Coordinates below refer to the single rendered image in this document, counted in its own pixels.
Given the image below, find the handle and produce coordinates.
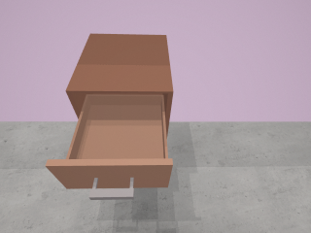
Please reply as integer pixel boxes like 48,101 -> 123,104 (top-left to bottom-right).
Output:
88,177 -> 134,200

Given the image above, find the cabinet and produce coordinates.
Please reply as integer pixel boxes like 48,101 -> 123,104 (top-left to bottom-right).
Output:
65,33 -> 174,140

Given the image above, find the drawer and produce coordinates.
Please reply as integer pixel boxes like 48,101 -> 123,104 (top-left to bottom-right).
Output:
45,94 -> 173,189

